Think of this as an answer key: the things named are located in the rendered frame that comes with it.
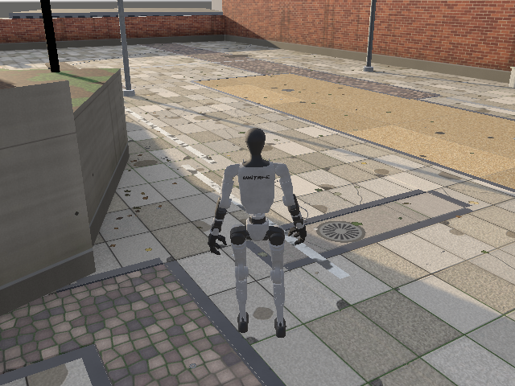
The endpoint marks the robot left upper arm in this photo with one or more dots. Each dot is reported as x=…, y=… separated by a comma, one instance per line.
x=227, y=185

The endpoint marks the robot right forearm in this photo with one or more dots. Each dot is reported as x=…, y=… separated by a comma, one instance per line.
x=296, y=214

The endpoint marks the right robot hand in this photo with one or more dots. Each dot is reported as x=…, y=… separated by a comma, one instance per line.
x=300, y=232

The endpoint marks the robot torso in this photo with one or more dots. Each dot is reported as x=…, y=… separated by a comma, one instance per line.
x=256, y=186

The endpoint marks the right robot thigh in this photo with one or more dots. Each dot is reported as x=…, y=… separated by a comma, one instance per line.
x=276, y=236

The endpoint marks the left robot hand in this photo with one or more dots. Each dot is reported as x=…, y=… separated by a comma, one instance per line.
x=212, y=243

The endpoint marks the robot left forearm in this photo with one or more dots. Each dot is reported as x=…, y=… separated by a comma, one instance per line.
x=218, y=219

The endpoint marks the robot right upper arm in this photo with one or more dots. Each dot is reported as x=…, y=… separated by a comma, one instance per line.
x=281, y=170

